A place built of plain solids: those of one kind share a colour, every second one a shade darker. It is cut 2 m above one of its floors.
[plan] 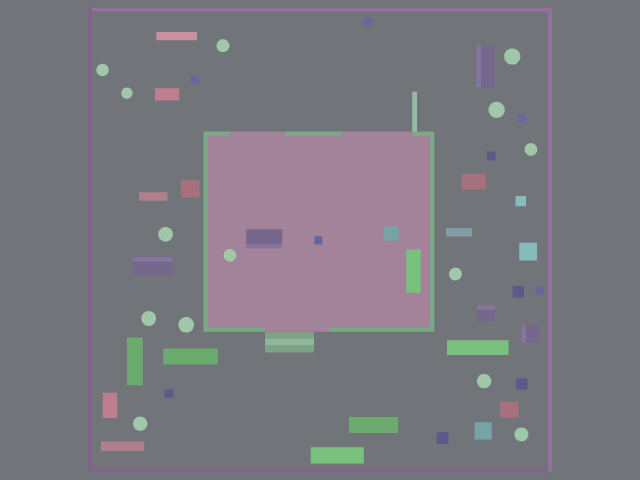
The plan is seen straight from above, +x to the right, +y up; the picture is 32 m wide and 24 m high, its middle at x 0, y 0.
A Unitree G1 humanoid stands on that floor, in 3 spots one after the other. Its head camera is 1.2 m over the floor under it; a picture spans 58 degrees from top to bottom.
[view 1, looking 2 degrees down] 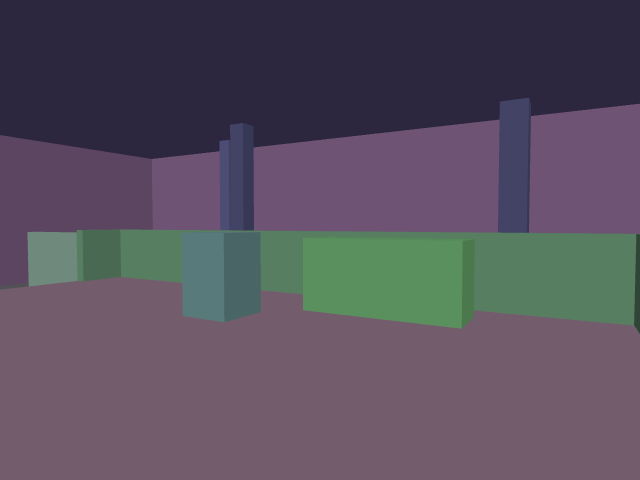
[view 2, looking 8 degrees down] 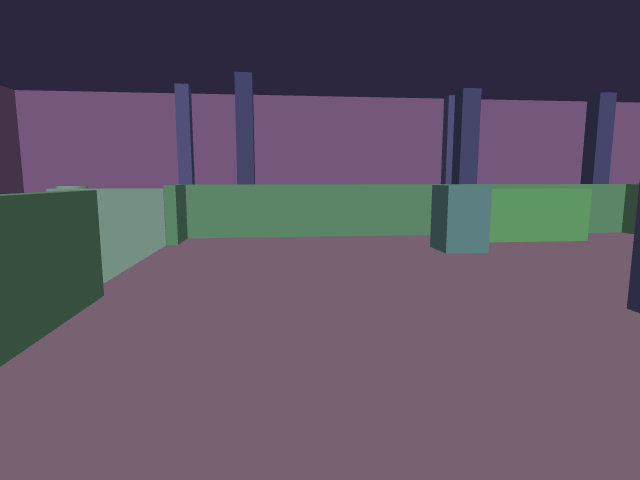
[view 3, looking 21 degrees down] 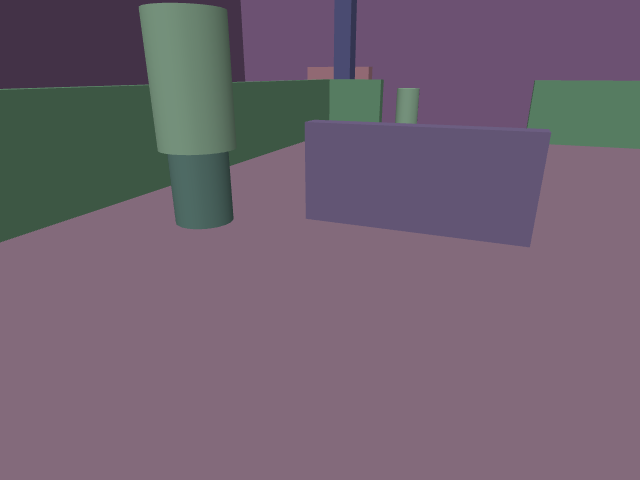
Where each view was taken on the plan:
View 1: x -0.80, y -3.70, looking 30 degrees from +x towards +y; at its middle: desk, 5.90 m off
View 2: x -3.48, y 3.44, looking -6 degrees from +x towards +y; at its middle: floor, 8.62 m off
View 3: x -2.21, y -3.74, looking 112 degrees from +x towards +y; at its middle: floor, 3.35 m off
